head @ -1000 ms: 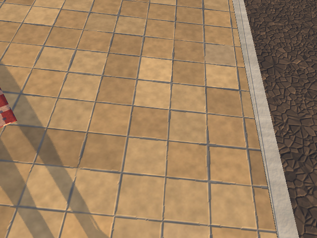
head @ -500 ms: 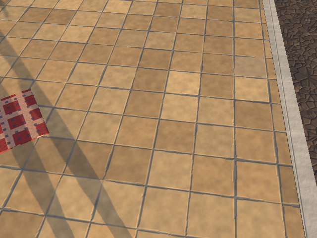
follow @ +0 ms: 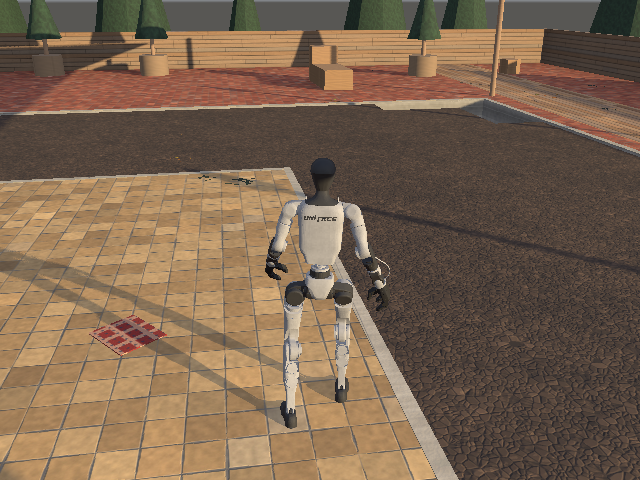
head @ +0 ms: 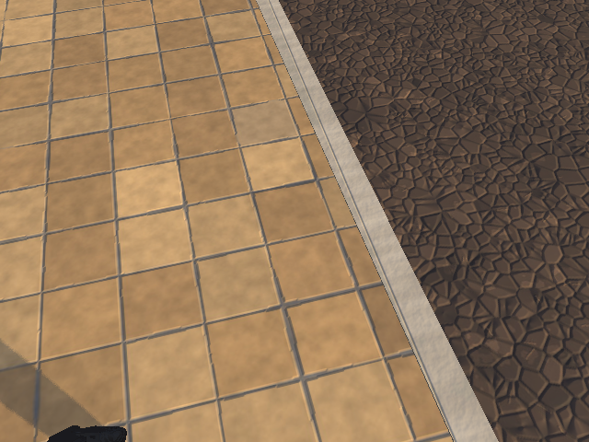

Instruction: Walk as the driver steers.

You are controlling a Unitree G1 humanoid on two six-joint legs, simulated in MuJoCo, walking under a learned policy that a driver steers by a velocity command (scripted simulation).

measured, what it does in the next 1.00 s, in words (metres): walks ahead, turning left: left foot, then right foot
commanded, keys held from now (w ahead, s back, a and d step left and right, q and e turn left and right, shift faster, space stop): w+q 1.00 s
